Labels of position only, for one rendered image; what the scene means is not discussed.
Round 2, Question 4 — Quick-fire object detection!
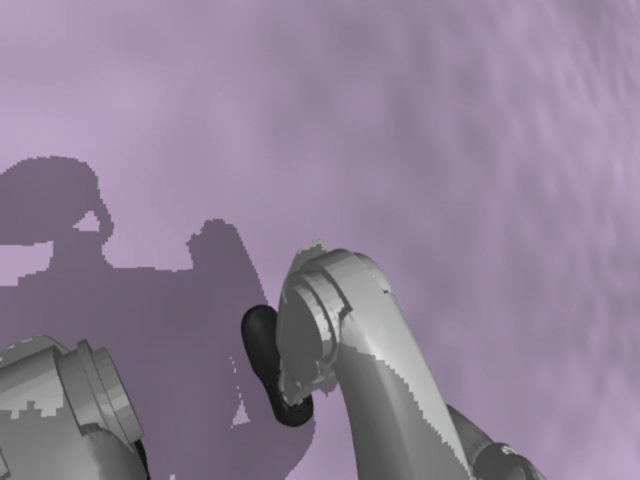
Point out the left robot foot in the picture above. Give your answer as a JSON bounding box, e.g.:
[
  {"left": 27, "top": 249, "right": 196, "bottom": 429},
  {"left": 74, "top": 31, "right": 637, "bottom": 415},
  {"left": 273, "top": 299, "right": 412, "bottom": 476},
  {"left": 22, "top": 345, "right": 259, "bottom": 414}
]
[{"left": 134, "top": 439, "right": 151, "bottom": 480}]

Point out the right robot arm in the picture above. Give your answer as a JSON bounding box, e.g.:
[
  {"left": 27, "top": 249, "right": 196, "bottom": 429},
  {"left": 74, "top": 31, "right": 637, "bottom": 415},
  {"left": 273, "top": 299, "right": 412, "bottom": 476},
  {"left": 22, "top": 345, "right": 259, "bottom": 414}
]
[{"left": 473, "top": 442, "right": 548, "bottom": 480}]

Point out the right robot foot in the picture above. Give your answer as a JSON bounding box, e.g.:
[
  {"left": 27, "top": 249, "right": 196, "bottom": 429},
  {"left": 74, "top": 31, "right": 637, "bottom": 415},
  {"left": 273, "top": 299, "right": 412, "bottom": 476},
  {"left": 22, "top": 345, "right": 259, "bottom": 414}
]
[{"left": 241, "top": 305, "right": 313, "bottom": 427}]

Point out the right robot hand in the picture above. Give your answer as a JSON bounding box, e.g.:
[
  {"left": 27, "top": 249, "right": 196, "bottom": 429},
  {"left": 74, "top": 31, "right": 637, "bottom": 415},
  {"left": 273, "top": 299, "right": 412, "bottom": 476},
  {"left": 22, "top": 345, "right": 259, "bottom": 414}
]
[{"left": 446, "top": 404, "right": 495, "bottom": 477}]

